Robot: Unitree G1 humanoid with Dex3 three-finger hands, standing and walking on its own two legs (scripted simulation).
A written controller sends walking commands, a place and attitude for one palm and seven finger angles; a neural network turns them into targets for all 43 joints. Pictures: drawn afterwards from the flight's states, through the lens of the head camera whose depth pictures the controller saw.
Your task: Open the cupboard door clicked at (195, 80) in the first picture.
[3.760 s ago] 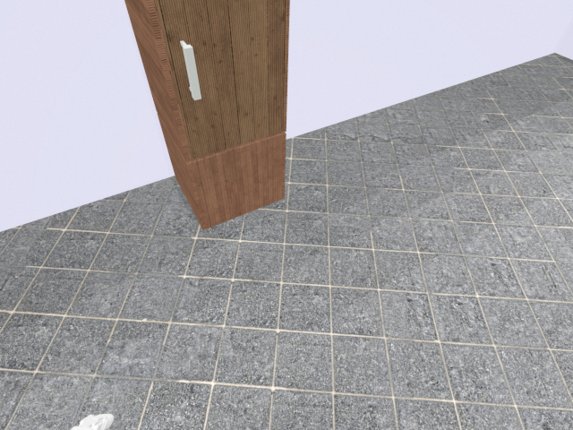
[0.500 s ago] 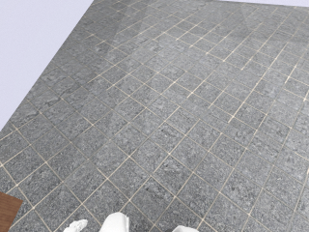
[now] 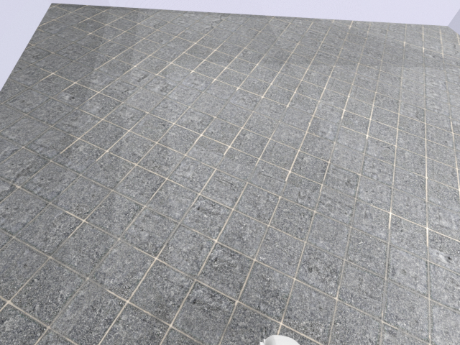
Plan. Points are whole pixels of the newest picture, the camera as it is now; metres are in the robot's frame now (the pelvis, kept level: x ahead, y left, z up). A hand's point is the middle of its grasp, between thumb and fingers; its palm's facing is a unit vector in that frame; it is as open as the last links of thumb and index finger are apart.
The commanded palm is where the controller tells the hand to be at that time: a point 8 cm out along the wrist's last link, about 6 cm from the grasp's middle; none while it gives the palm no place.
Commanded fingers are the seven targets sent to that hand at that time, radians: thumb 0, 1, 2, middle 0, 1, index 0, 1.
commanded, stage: walk to a spot facing it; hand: left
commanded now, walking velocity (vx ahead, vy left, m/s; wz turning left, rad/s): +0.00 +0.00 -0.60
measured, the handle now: out of the picture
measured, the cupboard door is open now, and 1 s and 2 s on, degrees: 0 0 0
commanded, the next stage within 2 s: turn to face it in 1.18 s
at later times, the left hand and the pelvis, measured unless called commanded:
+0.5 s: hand (177, 342) +0.15 +0.10 -0.15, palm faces -0.26 -0.93 -0.26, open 7.4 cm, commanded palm none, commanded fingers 0.00 0.90 0.90 -0.20 -0.30 -0.20 -0.30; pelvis -0.01 -0.06 +0.00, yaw -18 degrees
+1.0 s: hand (163, 303) +0.22 +0.14 -0.18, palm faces -0.48 -0.86 -0.19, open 7.4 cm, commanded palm none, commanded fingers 0.00 0.90 0.90 -0.20 -0.30 -0.20 -0.30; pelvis +0.08 -0.03 +0.00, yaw -35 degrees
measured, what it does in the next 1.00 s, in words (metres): steps on the spot, turning right: right foot, then left foot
